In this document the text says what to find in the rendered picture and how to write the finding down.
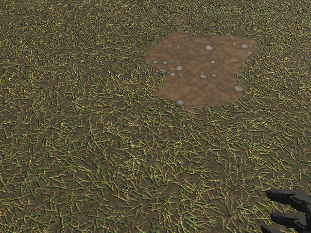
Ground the robot right hand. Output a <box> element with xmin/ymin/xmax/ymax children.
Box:
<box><xmin>260</xmin><ymin>187</ymin><xmax>311</xmax><ymax>233</ymax></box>

